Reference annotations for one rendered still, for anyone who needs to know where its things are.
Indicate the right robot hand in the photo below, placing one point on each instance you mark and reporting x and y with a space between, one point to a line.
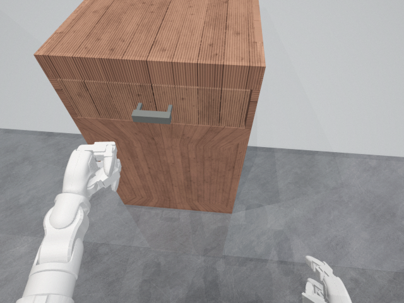
333 289

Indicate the cabinet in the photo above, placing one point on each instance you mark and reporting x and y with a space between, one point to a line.
209 43

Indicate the left robot forearm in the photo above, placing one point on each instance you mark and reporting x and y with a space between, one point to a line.
57 263

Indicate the left robot hand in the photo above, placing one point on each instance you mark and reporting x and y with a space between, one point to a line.
82 167

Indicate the handle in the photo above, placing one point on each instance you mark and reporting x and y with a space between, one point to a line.
149 116

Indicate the drawer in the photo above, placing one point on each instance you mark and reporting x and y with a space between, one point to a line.
190 104

